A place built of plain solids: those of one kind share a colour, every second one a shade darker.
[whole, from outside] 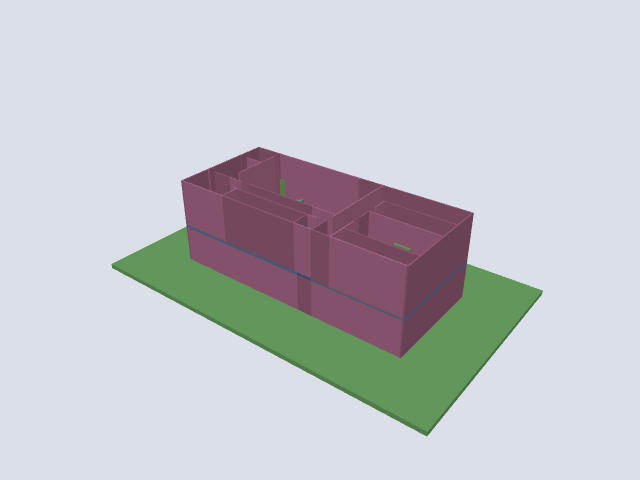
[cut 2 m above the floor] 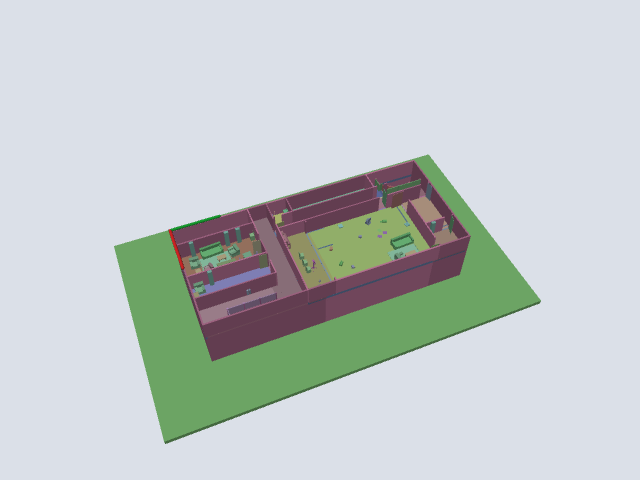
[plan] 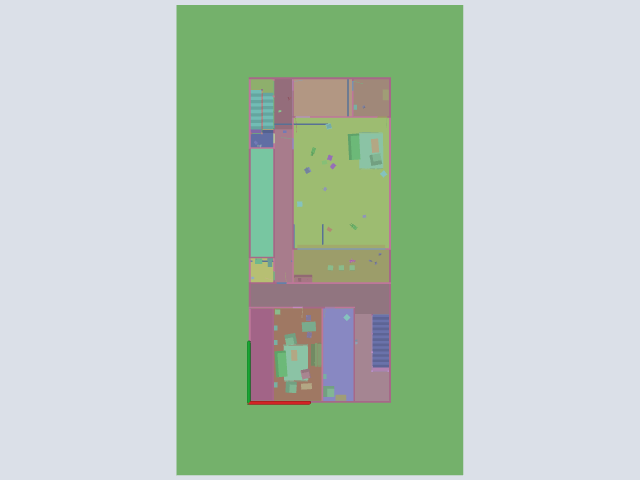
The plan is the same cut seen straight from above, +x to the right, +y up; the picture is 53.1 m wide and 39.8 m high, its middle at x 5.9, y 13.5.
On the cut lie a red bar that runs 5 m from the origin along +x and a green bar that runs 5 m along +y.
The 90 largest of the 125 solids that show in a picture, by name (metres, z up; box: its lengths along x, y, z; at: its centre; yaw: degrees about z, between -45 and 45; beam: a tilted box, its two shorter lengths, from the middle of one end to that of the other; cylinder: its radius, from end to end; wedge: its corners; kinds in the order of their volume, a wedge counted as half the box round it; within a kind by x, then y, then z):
{
 "under_1": {"box": [23.78, 38.99, 0.5], "at": [5.89, 13.49, -0.33]},
 "wall_1": {"box": [0.16, 7.67, 5.15], "at": [0.08, 4.0, 6.83]},
 "wall_2": {"box": [0.16, 9.7, 4.25], "at": [0.08, 5.01, 1.82]},
 "wall_3": {"box": [0.16, 1.9, 5.15], "at": [0.08, 8.91, 6.83]},
 "wall_4": {"box": [0.16, 1.69, 4.25], "at": [0.08, 10.84, 1.82]},
 "wall_5": {"box": [0.16, 2.0, 5.15], "at": [0.08, 10.99, 6.83]},
 "wall_6": {"box": [0.16, 8.94, 5.15], "at": [0.08, 16.59, 6.83]},
 "wall_7": {"box": [0.16, 15.02, 4.25], "at": [0.08, 19.32, 1.82]},
 "wall_8": {"box": [0.16, 5.64, 5.15], "at": [0.08, 24.01, 6.83]},
 "wall_9": {"box": [2.16, 0.13, 5.15], "at": [1.08, 12.05, 6.83]},
 "wall_10": {"box": [2.16, 0.13, 5.15], "at": [1.08, 21.12, 6.83]},
 "wall_11": {"box": [2.31, 0.13, 5.15], "at": [1.16, 9.93, 6.83]},
 "wall_12": {"box": [3.65, 0.13, 5.15], "at": [1.82, 7.89, 6.83]},
 "wall_13": {"box": [0.13, 7.67, 5.15], "at": [2.02, 4.0, 6.83]},
 "wall_14": {"box": [0.13, 1.11, 5.15], "at": [2.1, 11.44, 6.83]},
 "wall_15": {"box": [0.13, 8.94, 5.15], "at": [2.1, 16.59, 6.83]},
 "wall_16": {"box": [0.13, 2.7, 5.15], "at": [3.65, 11.34, 6.83]},
 "wall_17": {"box": [0.13, 8.21, 5.15], "at": [3.65, 16.93, 6.83]},
 "wall_18": {"box": [0.13, 1.7, 5.15], "at": [3.65, 22.78, 6.83]},
 "wall_19": {"box": [0.13, 2.11, 5.15], "at": [3.65, 24.82, 6.83]},
 "wall_20": {"box": [1.85, 0.13, 5.15], "at": [5.38, 7.89, 6.83]},
 "wall_21": {"box": [11.78, 0.16, 9.7], "at": [5.89, 0.08, 4.55]},
 "wall_22": {"box": [11.78, 0.16, 9.7], "at": [5.89, 26.91, 4.55]},
 "wall_23": {"box": [0.13, 7.67, 5.15], "at": [6.09, 4.0, 6.83]},
 "wall_24": {"box": [8.66, 0.13, 5.15], "at": [7.45, 9.93, 6.83]},
 "wall_25": {"box": [5.58, 0.13, 5.15], "at": [7.87, 23.7, 6.83]},
 "wall_26": {"box": [1.68, 0.13, 5.15], "at": [7.96, 7.89, 6.83]},
 "wall_27": {"box": [0.13, 2.11, 5.15], "at": [8.62, 24.82, 6.83]},
 "wall_28": {"box": [0.13, 7.67, 5.15], "at": [8.73, 4.0, 6.83]},
 "wall_29": {"box": [0.46, 0.13, 5.15], "at": [11.55, 12.76, 6.83]},
 "wall_30": {"box": [0.16, 9.7, 9.7], "at": [11.7, 5.01, 4.55]},
 "wall_31": {"box": [0.16, 1.69, 4.25], "at": [11.7, 10.84, 1.82]},
 "wall_32": {"box": [0.16, 2.7, 5.15], "at": [11.7, 11.34, 6.83]},
 "wall_33": {"box": [0.16, 11.23, 4.25], "at": [11.7, 17.43, 1.82]},
 "wall_34": {"box": [0.16, 10.81, 5.15], "at": [11.7, 18.23, 6.83]},
 "wall_35": {"box": [0.16, 3.66, 4.25], "at": [11.7, 25.0, 1.82]},
 "wall_36": {"box": [0.16, 3.07, 5.15], "at": [11.7, 25.3, 6.83]},
 "front_stair_1": {"box": [1.36, 4.21, 0.7], "at": [10.94, 5.26, 0.05]},
 "front_stair_2": {"box": [1.36, 3.99, 0.91], "at": [10.94, 5.37, 0.15]},
 "front_stair_3": {"box": [1.36, 3.55, 1.31], "at": [10.94, 5.59, 0.36]},
 "front_stair_4": {"box": [1.36, 3.33, 1.51], "at": [10.94, 5.7, 0.46]},
 "front_stair_5": {"box": [1.36, 2.89, 1.92], "at": [10.94, 5.92, 0.66]},
 "front_stair_6": {"box": [1.36, 2.45, 2.32], "at": [10.94, 6.14, 0.86]},
 "front_stair_7": {"box": [1.36, 2.23, 2.53], "at": [10.94, 6.25, 0.96]},
 "front_stair_8": {"box": [1.36, 1.79, 2.93], "at": [10.94, 6.47, 1.17]},
 "front_stair_9": {"box": [1.36, 1.57, 3.13], "at": [10.94, 6.58, 1.27]},
 "front_stair_10": {"box": [1.36, 1.13, 3.54], "at": [10.94, 6.8, 1.47]},
 "front_stair_11": {"box": [1.36, 0.91, 3.74], "at": [10.94, 6.91, 1.57]},
 "front_stair_12": {"box": [1.36, 0.47, 4.15], "at": [10.94, 7.13, 1.77]},
 "front_stair_13": {"box": [1.36, 0.25, 4.35], "at": [10.94, 7.24, 1.87]},
 "back_stair_1": {"box": [0.88, 3.29, 0.47], "at": [0.6, 24.3, -0.07]},
 "back_stair_2": {"box": [0.88, 2.48, 0.98], "at": [0.6, 24.71, 0.19]},
 "back_stair_3": {"box": [0.88, 1.39, 1.66], "at": [0.6, 25.26, 0.53]},
 "back_stair_4": {"box": [0.88, 0.57, 2.17], "at": [0.6, 25.67, 0.79]},
 "back_stair_5": {"box": [0.88, 0.57, 4.21], "at": [1.59, 22.96, 1.8]},
 "back_stair_6": {"box": [0.88, 1.66, 3.53], "at": [1.59, 23.51, 1.47]},
 "back_stair_7": {"box": [0.88, 2.48, 3.02], "at": [1.59, 23.92, 1.21]},
 "upper_floor_lodge_room_1": {"box": [7.9, 10.81, 0.16], "at": [7.67, 18.23, 4.17]},
 "upper_floor_dais_1": {"box": [7.9, 2.7, 0.46], "at": [7.67, 11.34, 4.32]},
 "upper_floor_upper_hall_1": {"box": [11.46, 1.9, 0.16], "at": [5.89, 8.91, 4.17]},
 "upper_floor_upper_hall_2": {"box": [1.46, 4.7, 0.16], "at": [9.53, 5.01, 4.17]},
 "upper_floor_upper_hall_3": {"box": [2.82, 2.5, 0.16], "at": [10.21, 1.41, 4.17]},
 "upper_floor_committee_1": {"box": [3.95, 7.67, 0.16], "at": [4.05, 4.0, 4.17]},
 "back_stair_landing_1": {"box": [0.99, 0.88, 2.51], "at": [0.65, 26.39, 0.95]},
 "back_stair_landing_2": {"box": [0.88, 1.15, 2.51], "at": [1.59, 26.25, 0.95]},
 "floor_stair_hall_1": {"box": [2.82, 2.8, 0.5], "at": [10.21, 1.56, -0.25]},
 "upper_floor_side_passage_1": {"box": [1.56, 4.15, 0.16], "at": [2.81, 24.75, 4.17]},
 "upper_floor_side_passage_2": {"box": [1.43, 12.69, 0.16], "at": [2.88, 16.34, 4.17]},
 "upper_floor_sec_1": {"box": [2.51, 7.67, 0.16], "at": [7.42, 4.0, 4.17]},
 "upper_floor_regalia_store_1": {"box": [1.87, 8.94, 0.16], "at": [1.09, 16.59, 4.17]},
 "wall_band_1": {"box": [0.16, 9.7, 0.31], "at": [0.08, 5.01, 4.1]},
 "wall_band_2": {"box": [0.16, 15.02, 0.31], "at": [0.08, 19.32, 4.1]},
 "wall_band_3": {"box": [11.78, 0.16, 0.31], "at": [5.89, 0.08, 4.1]},
 "wall_band_4": {"box": [0.16, 11.23, 0.31], "at": [11.7, 17.43, 4.1]},
 "upper_floor_anteroom_1": {"box": [4.83, 3.07, 0.16], "at": [6.13, 25.3, 4.17]},
 "upper_floor_store_1": {"box": [1.79, 7.67, 0.16], "at": [1.05, 4.0, 4.17]},
 "fireplace_1": {"box": [0.36, 1.8, 2.87], "at": [5.84, 3.98, 5.69]},
 "upper_floor_preparation_room_1": {"box": [2.94, 3.07, 0.16], "at": [10.15, 25.3, 4.17]},
 "sofa_1": {"box": [0.93, 2.16, 0.34], "at": [2.67, 3.23, 4.53], "yaw": 3.9},
 "sofa_2": {"box": [0.93, 2.16, 0.34], "at": [8.73, 21.23, 4.53], "yaw": 3.0},
 "rug_1": {"box": [2.0, 2.9, 0.08], "at": [3.91, 3.31, 4.22], "yaw": 0.5},
 "rug_2": {"box": [2.0, 2.9, 0.08], "at": [10.14, 20.9, 4.22], "yaw": 0.4},
 "piano_upright_1": {"box": [1.5, 0.36, 1.22], "at": [4.5, 10.18, 5.16]},
 "upper_floor_wc_1": {"box": [1.87, 2.0, 0.16], "at": [1.09, 10.99, 4.17]},
 "upper_floor_gap_dais_step_1": {"box": [7.3, 0.13, 0.46], "at": [7.67, 12.76, 4.32]},
 "dais_step_tread_1": {"box": [7.3, 0.29, 0.2], "at": [7.67, 12.96, 4.3]},
 "front_stair_guard_1": {"box": [0.08, 4.7, 0.96], "at": [10.22, 5.01, 4.73]},
 "upper_floor_back_landing_1": {"box": [1.87, 1.19, 0.16], "at": [1.09, 21.79, 4.17]},
 "back_stair_guard_1": {"box": [0.08, 4.15, 0.97], "at": [2.07, 24.75, 4.74]},
 "armchair_club_1": {"box": [0.92, 0.9, 0.35], "at": [3.47, 5.26, 4.5], "yaw": 11.2}
}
